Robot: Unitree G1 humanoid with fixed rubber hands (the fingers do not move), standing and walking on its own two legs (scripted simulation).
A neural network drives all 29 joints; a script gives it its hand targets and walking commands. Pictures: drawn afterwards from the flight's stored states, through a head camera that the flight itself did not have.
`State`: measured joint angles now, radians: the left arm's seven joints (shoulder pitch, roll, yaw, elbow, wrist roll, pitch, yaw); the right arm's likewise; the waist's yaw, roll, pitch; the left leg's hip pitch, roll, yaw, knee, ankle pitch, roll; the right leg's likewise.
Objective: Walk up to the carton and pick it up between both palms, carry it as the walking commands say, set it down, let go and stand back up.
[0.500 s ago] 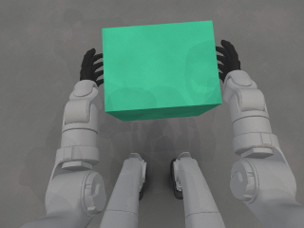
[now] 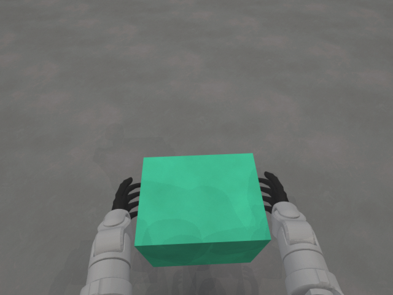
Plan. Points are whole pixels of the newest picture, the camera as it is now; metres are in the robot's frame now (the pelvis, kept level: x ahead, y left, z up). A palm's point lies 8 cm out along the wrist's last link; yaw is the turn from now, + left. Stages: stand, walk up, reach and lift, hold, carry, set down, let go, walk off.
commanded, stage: reach and lift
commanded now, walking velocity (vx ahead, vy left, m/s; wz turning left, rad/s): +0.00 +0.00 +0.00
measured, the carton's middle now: (200, 213) +0.34 +0.02 -0.10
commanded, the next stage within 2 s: hold in 1.88 s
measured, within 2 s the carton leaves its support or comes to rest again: neither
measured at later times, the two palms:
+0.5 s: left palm (109, 202) +0.30 +0.19 +0.06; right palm (293, 195) +0.31 -0.15 +0.06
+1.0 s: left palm (110, 202) +0.29 +0.17 +0.08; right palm (307, 199) +0.29 -0.16 +0.08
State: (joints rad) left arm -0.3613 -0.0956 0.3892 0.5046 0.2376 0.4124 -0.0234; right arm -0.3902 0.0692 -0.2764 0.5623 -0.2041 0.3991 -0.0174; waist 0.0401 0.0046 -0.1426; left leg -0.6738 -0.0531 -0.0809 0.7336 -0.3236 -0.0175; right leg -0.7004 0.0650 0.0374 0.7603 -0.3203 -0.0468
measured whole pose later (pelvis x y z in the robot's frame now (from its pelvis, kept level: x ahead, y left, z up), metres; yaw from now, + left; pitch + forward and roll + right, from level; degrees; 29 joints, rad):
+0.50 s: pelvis +0.00 +0.01 +0.03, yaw -1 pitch +1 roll +0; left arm -0.32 -0.11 0.33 0.45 0.27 0.56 -0.01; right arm -0.35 0.07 -0.28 0.50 -0.22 0.54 0.00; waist 0.04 0.01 -0.13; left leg -0.29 -0.04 -0.08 0.54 -0.27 0.00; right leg -0.31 0.06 0.05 0.55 -0.26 -0.04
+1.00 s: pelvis +0.00 +0.02 +0.03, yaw -2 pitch -6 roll +0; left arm -0.28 -0.14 0.28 0.31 0.28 0.73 0.01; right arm -0.34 0.05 -0.27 0.39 -0.27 0.70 0.06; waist 0.01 0.01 -0.03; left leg -0.08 -0.05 -0.06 0.41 -0.22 0.02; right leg -0.11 0.05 0.08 0.44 -0.21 -0.02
